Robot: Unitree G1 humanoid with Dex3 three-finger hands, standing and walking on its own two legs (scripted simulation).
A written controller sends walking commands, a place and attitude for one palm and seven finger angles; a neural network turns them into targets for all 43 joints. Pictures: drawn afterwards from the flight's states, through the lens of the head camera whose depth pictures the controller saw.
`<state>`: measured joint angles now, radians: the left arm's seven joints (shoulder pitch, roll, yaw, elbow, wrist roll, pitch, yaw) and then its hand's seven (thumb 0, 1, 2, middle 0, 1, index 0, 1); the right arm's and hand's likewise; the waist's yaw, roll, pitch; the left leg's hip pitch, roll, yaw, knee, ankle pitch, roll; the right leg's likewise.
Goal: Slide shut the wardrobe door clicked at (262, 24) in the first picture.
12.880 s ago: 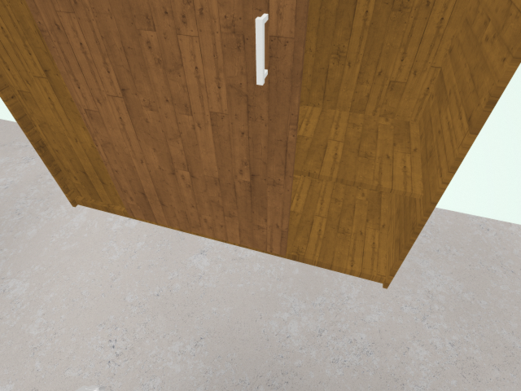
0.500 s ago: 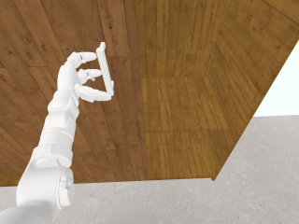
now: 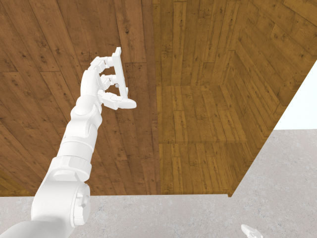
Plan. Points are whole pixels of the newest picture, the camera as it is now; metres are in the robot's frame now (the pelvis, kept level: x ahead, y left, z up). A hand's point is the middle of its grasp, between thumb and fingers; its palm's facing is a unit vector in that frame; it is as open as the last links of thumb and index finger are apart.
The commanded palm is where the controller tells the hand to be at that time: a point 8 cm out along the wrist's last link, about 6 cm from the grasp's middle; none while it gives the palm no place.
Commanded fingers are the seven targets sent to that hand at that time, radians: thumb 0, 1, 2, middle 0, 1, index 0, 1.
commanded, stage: slide the fingers in behind the handle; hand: left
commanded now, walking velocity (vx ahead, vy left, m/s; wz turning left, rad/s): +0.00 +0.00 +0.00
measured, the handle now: (121, 76) +0.50 +0.11 +0.18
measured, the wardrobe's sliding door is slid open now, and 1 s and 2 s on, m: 0.43 0.43 0.43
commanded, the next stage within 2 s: grip the handle and tug to test in 0.96 s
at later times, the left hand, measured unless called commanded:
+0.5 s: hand (126, 85) +0.44 +0.09 +0.18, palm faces +0.02 -1.00 +0.01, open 14.0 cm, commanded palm +0.41 +0.14 +0.18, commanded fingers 0.00 -0.50 0.30 -0.30 -1.20 -0.30 -1.20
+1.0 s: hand (127, 86) +0.43 +0.08 +0.19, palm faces +0.01 -1.00 +0.02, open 14.1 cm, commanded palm +0.41 +0.14 +0.18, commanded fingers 0.00 -0.50 0.30 -0.30 -1.20 -0.30 -1.20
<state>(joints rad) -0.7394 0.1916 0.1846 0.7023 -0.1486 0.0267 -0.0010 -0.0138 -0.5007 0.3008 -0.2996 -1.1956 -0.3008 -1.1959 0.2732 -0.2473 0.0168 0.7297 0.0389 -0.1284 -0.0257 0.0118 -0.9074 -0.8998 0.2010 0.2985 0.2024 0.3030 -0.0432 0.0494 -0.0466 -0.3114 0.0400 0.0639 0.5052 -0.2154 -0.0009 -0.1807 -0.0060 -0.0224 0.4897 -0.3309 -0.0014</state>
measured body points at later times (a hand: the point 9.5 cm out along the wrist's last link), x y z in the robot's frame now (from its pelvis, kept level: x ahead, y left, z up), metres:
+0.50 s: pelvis +0.00 -0.01 +0.00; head +0.00 -0.03 +0.45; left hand +0.44 +0.14 +0.19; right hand +0.09 -0.26 -0.12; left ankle +0.03 +0.12 -0.74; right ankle -0.05 -0.12 -0.74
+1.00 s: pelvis +0.01 -0.01 +0.00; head +0.00 -0.03 +0.45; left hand +0.43 +0.14 +0.19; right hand +0.13 -0.26 -0.11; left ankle +0.03 +0.12 -0.74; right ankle -0.05 -0.12 -0.74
